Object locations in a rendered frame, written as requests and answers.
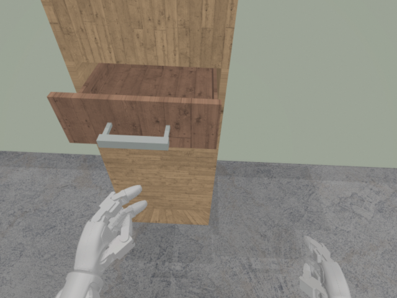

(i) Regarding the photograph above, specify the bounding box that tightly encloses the left robot hand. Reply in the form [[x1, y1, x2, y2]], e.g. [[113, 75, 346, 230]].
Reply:
[[74, 185, 148, 277]]

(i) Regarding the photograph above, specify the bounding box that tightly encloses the right robot hand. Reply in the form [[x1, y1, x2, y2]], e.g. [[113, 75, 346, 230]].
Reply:
[[299, 235, 351, 298]]

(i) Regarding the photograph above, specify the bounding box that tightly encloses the cabinet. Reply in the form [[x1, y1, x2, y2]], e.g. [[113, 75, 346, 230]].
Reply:
[[41, 0, 238, 225]]

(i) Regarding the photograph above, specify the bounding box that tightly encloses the left robot forearm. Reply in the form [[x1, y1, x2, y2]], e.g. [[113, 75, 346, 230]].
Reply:
[[55, 270, 104, 298]]

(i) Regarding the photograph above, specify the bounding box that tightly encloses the drawer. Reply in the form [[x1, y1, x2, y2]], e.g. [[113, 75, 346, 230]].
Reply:
[[47, 63, 221, 149]]

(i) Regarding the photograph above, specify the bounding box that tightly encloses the handle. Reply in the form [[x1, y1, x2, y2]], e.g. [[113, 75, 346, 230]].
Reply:
[[96, 122, 170, 151]]

